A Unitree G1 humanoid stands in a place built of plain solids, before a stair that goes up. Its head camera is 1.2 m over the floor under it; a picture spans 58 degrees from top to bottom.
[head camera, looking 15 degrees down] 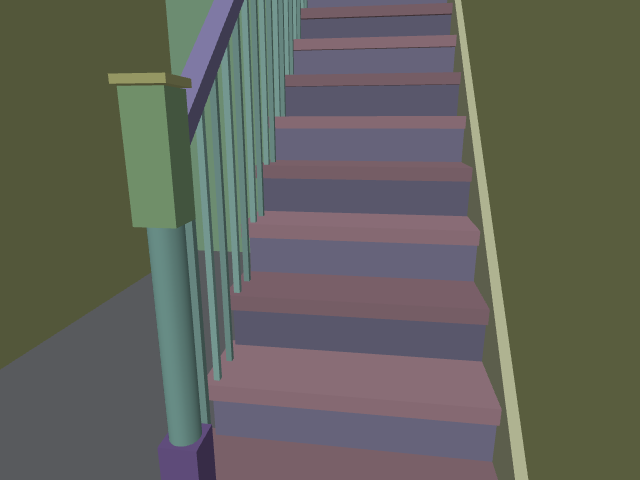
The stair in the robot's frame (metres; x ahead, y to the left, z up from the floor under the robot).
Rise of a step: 0.21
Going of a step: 0.23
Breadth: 0.91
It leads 8 degrees to the right of straight ahead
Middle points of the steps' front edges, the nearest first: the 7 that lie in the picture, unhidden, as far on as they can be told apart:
1.14 -0.07 0.41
1.37 -0.11 0.61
1.60 -0.14 0.82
1.83 -0.17 1.03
2.07 -0.20 1.23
2.30 -0.23 1.44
2.53 -0.26 1.65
